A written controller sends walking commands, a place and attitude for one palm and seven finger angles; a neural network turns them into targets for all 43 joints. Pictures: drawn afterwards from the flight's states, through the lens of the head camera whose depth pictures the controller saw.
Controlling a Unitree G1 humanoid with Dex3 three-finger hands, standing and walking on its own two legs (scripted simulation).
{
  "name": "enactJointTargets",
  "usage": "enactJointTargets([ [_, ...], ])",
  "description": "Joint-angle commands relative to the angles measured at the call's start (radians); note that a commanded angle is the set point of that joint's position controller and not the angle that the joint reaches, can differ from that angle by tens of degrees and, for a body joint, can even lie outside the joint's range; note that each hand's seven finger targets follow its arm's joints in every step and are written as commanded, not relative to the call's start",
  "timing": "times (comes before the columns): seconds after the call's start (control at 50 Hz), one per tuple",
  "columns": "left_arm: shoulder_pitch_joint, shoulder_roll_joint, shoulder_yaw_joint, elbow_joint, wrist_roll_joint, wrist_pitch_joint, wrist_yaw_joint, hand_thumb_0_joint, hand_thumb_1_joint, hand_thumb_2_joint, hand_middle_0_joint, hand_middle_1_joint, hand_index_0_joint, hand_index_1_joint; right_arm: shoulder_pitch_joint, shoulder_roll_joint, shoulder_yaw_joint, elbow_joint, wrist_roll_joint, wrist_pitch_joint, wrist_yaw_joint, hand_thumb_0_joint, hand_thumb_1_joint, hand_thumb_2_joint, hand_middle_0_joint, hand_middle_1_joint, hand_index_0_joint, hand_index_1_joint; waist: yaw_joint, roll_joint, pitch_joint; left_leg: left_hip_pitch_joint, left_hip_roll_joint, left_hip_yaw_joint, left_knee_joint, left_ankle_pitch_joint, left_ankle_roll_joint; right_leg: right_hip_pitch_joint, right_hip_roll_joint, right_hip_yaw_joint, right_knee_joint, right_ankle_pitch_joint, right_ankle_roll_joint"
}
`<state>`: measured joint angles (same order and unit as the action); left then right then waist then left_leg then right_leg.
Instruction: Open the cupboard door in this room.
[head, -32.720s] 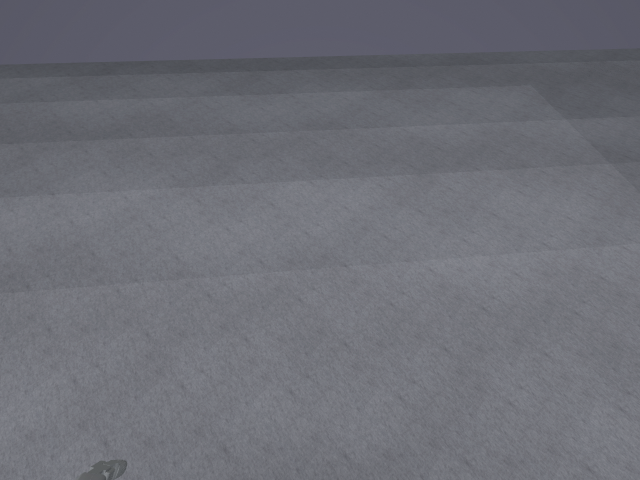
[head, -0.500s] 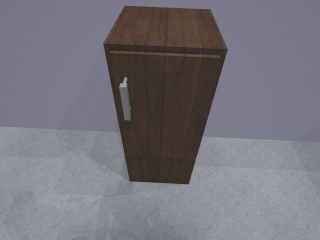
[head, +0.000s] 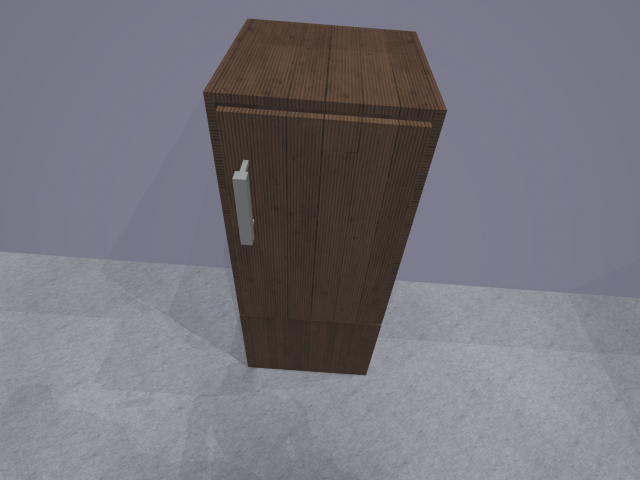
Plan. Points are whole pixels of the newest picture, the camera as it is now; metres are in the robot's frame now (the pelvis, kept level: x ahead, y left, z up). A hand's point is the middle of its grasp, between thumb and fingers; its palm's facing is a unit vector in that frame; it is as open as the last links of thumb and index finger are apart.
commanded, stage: shuffle to correct the standing spot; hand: left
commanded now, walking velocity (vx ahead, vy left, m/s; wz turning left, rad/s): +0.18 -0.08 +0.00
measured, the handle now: (246, 203) +0.59 +0.18 +0.00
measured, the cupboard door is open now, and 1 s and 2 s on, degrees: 0 0 0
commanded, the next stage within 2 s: come to a stop and stand still in 0.10 s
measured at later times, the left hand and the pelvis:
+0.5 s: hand out of the picture +0.03 +0.15 -0.18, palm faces +0.05 -0.99 -0.12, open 7.4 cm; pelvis +0.04 +0.00 +0.00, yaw -1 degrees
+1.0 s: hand out of the picture +0.04 +0.19 -0.16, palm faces -0.01 -0.96 -0.27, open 7.4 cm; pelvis +0.01 -0.01 +0.00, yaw -1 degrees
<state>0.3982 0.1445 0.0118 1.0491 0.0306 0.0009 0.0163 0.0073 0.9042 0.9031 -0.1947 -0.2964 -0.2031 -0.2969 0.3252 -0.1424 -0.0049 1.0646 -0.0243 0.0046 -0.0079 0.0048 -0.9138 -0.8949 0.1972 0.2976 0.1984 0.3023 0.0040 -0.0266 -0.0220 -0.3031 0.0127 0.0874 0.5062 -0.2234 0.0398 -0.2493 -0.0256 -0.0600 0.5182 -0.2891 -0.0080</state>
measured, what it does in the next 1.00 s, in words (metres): stands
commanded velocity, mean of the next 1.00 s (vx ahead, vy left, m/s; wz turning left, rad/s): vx -0.01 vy -0.01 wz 0.00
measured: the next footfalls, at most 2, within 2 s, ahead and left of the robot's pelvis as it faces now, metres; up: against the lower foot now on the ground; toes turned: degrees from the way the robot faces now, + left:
none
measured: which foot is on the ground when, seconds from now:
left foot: down 0.00-1.00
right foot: down 0.00-1.00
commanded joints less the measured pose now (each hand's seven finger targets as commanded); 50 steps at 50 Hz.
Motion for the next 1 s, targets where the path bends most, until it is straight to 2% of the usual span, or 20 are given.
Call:
enactJointTargets([
  [0.0, 0.091, 0.06, 0.017, -0.031, 0.001, -0.015, -0.003, 0.0, 0.9, 0.9, -0.2, -0.3, -0.2, -0.3, 0.017, -0.132, -0.037, -0.051, -0.001, -0.02, -0.013, 0.0, -0.9, -0.9, 0.2, 0.3, 0.2, 0.3, 0.006, 0.068, 0.137, -0.106, 0.134, -0.196, -0.215, -0.432, 0.031, -0.057, -0.024, 0.057, -0.076, -0.188, -0.042],
  [0.08, 0.108, 0.064, 0.023, -0.027, -0.002, -0.027, -0.005, 0.0, 0.9, 0.9, -0.2, -0.3, -0.2, -0.3, 0.017, -0.099, -0.035, -0.052, 0.001, -0.031, -0.012, 0.0, -0.9, -0.9, 0.2, 0.3, 0.2, 0.3, 0.009, 0.004, 0.132, -0.108, 0.093, -0.14, -0.111, -0.34, 0.024, -0.046, -0.065, 0.142, -0.141, -0.218, -0.069],
  [0.14, 0.12, 0.097, 0.031, -0.016, -0.008, -0.036, 0.002, 0.0, 0.9, 0.9, -0.2, -0.3, -0.2, -0.3, 0.022, -0.052, -0.023, -0.052, 0.003, -0.041, -0.005, 0.0, -0.9, -0.9, 0.2, 0.3, 0.2, 0.3, 0.006, -0.09, 0.124, -0.125, 0.019, -0.034, 0.055, -0.215, 0.002, -0.021, -0.146, 0.256, -0.236, -0.293, -0.111],
  [0.18, 0.13, 0.106, 0.039, -0.008, -0.009, -0.04, 0.009, 0.0, 0.9, 0.9, -0.2, -0.3, -0.2, -0.3, 0.017, -0.033, -0.02, -0.055, 0.004, -0.044, -0.001, 0.0, -0.9, -0.9, 0.2, 0.3, 0.2, 0.3, 0.003, -0.115, 0.13, -0.135, 0.009, 0.003, 0.138, -0.153, 0.001, -0.01, -0.191, 0.302, -0.271, -0.285, -0.14],
  [0.22, 0.098, 0.088, 0.035, -0.012, -0.009, -0.039, 0.013, 0.0, 0.9, 0.9, -0.2, -0.3, -0.2, -0.3, 0.029, -0.017, -0.01, -0.042, 0.007, -0.049, -0.004, 0.0, -0.9, -0.9, 0.2, 0.3, 0.2, 0.3, -0.015, -0.068, 0.152, -0.043, 0.02, -0.006, 0.052, -0.078, -0.006, -0.063, -0.173, 0.236, -0.228, -0.104, -0.127],
  [0.24, 0.081, 0.067, 0.028, -0.011, -0.009, -0.039, 0.014, 0.0, 0.9, 0.9, -0.2, -0.3, -0.2, -0.3, 0.056, -0.017, -0.004, -0.023, 0.01, -0.055, -0.009, 0.0, -0.9, -0.9, 0.2, 0.3, 0.2, 0.3, -0.024, -0.006, 0.131, 0.04, 0.036, -0.033, -0.02, 0.017, -0.01, -0.079, -0.126, 0.175, -0.163, 0.011, -0.102],
  [0.26, 0.082, 0.048, 0.022, -0.008, -0.007, -0.039, 0.015, 0.0, 0.9, 0.9, -0.2, -0.3, -0.2, -0.3, 0.084, -0.037, -0.004, -0.002, 0.013, -0.062, -0.013, 0.0, -0.9, -0.9, 0.2, 0.3, 0.2, 0.3, -0.018, 0.073, 0.118, 0.095, 0.088, -0.084, -0.062, 0.153, -0.003, -0.081, -0.071, 0.106, -0.092, 0.092, -0.065],
  [0.3, 0.095, 0.026, 0.01, 0.013, -0.01, -0.035, 0.023, 0.0, 0.9, 0.9, -0.2, -0.3, -0.2, -0.3, 0.084, -0.076, -0.004, 0.021, 0.018, -0.061, -0.029, 0.0, -0.9, -0.9, 0.2, 0.3, 0.2, 0.3, 0.002, 0.173, 0.09, 0.1, 0.175, -0.156, -0.098, 0.388, 0.038, -0.015, -0.038, 0.042, -0.055, 0.12, -0.016],
  [0.36, 0.1, 0.04, 0.002, 0.031, -0.014, -0.031, 0.03, 0.0, 0.9, 0.9, -0.2, -0.3, -0.2, -0.3, 0.04, -0.066, -0.004, 0.017, 0.024, -0.056, -0.041, 0.0, -0.9, -0.9, 0.2, 0.3, 0.2, 0.3, 0.008, 0.035, 0.084, 0.105, 0.136, -0.115, -0.064, 0.519, 0.014, 0.05, -0.07, 0.075, -0.089, 0.344, -0.008],
  [0.4, 0.075, 0.054, 0.011, 0.005, -0.013, -0.021, 0.034, 0.0, 0.9, 0.9, -0.2, -0.3, -0.2, -0.3, 0.04, -0.076, -0.014, 0.012, 0.024, -0.047, -0.045, 0.0, -0.9, -0.9, 0.2, 0.3, 0.2, 0.3, 0.002, 0.059, 0.052, 0.135, 0.136, -0.109, -0.061, 0.544, 0.011, 0.051, -0.078, 0.074, -0.06, 0.371, -0.007],
  [0.48, 0.039, 0.064, 0.025, -0.049, -0.009, -0.002, 0.033, 0.0, 0.9, 0.9, -0.2, -0.3, -0.2, -0.3, 0.016, -0.109, -0.037, -0.016, 0.02, -0.032, -0.046, 0.0, -0.9, -0.9, 0.2, 0.3, 0.2, 0.3, 0.003, 0.072, 0.019, 0.138, 0.165, -0.13, -0.078, 0.524, 0.033, 0.028, -0.06, 0.059, -0.014, 0.28, -0.003],
  [0.54, 0.021, 0.061, 0.027, -0.062, -0.008, 0.006, 0.027, 0.0, 0.9, 0.9, -0.2, -0.3, -0.2, -0.3, -0.017, -0.113, -0.042, -0.037, 0.016, -0.023, -0.04, 0.0, -0.9, -0.9, 0.2, 0.3, 0.2, 0.3, 0.012, 0.084, 0.023, 0.063, 0.169, -0.145, -0.114, 0.299, 0.042, 0.042, -0.047, 0.067, -0.026, 0.17, -0.008],
  [0.6, 0.008, 0.069, 0.024, -0.068, -0.005, 0.001, 0.022, 0.0, 0.9, 0.9, -0.2, -0.3, -0.2, -0.3, -0.041, -0.098, -0.039, -0.05, 0.012, -0.019, -0.027, 0.0, -0.9, -0.9, 0.2, 0.3, 0.2, 0.3, 0.008, 0.036, 0.037, 0.011, 0.119, -0.13, -0.122, 0.028, 0.014, 0.042, -0.066, 0.11, -0.092, 0.134, -0.023],
  [0.62, 0.024, 0.125, 0.015, -0.047, 0.001, -0.004, 0.058, 0.0, 0.9, 0.9, -0.2, -0.3, -0.2, -0.3, -0.111, -0.165, -0.041, -0.107, 0.024, -0.024, -0.021, 0.0, -0.9, -0.9, 0.2, 0.3, 0.2, 0.3, 0.023, 0.075, 0.018, 0.099, 0.136, -0.07, 0.039, 0.177, -0.022, -0.017, -0.102, 0.133, -0.099, 0.296, -0.025],
  [0.64, -0.057, 0.159, 0.018, -0.104, -0.008, -0.014, 0.051, 0.0, 0.9, 0.9, -0.2, -0.3, -0.2, -0.3, -0.048, -0.112, -0.033, -0.126, 0.012, -0.016, -0.009, 0.0, -0.9, -0.9, 0.2, 0.3, 0.2, 0.3, -0.031, 0.115, -0.046, 0.076, 0.09, -0.086, 0.015, -0.035, -0.027, -0.021, -0.114, 0.171, -0.094, 0.0, -0.056],
  [0.66, -0.09, 0.167, 0.017, -0.118, -0.009, -0.022, 0.043, 0.0, 0.9, 0.9, -0.2, -0.3, -0.2, -0.3, -0.052, -0.114, -0.025, -0.135, 0.001, -0.012, 0.001, 0.0, -0.9, -0.9, 0.2, 0.3, 0.2, 0.3, -0.026, 0.126, -0.027, 0.059, 0.086, -0.09, -0.014, -0.106, -0.023, -0.048, -0.099, 0.155, -0.093, -0.11, -0.061],
  [0.74, -0.084, 0.141, 0.008, -0.121, -0.005, -0.008, 0.023, 0.0, 0.9, 0.9, -0.2, -0.3, -0.2, -0.3, -0.046, -0.157, -0.03, -0.171, 0.0, -0.01, -0.001, 0.0, -0.9, -0.9, 0.2, 0.3, 0.2, 0.3, -0.018, 0.061, 0.117, -0.072, 0.119, -0.187, -0.161, -0.278, 0.017, -0.097, -0.029, 0.093, -0.055, -0.162, -0.043],
  [0.76, -0.077, 0.141, 0.006, -0.118, -0.004, -0.009, 0.019, 0.0, 0.9, 0.9, -0.2, -0.3, -0.2, -0.3, -0.053, -0.161, -0.029, -0.174, -0.002, -0.012, 0.0, 0.0, -0.9, -0.9, 0.2, 0.3, 0.2, 0.3, -0.009, 0.075, 0.123, -0.084, 0.119, -0.19, -0.182, -0.295, 0.021, -0.086, -0.026, 0.088, -0.05, -0.15, -0.04],
  [0.84, -0.072, 0.15, 0.005, -0.119, -0.006, -0.011, 0.016, 0.0, 0.9, 0.9, -0.2, -0.3, -0.2, -0.3, -0.036, -0.165, -0.027, -0.168, -0.002, -0.01, 0.001, 0.0, -0.9, -0.9, 0.2, 0.3, 0.2, 0.3, -0.011, -0.021, 0.131, -0.075, 0.091, -0.158, -0.166, -0.289, 0.012, -0.111, -0.044, 0.135, -0.107, -0.224, -0.04],
  [0.98, -0.087, 0.162, 0.002, -0.112, -0.012, -0.022, 0.014, 0.0, 0.9, 0.9, -0.2, -0.3, -0.2, -0.3, -0.001, -0.148, -0.014, -0.122, 0.001, -0.022, 0.001, 0.0, -0.9, -0.9, 0.2, 0.3, 0.2, 0.3, -0.022, -0.01, 0.102, 0.021, 0.082, -0.123, -0.142, -0.162, 0.001, -0.141, -0.067, 0.166, -0.156, -0.193, -0.045],
])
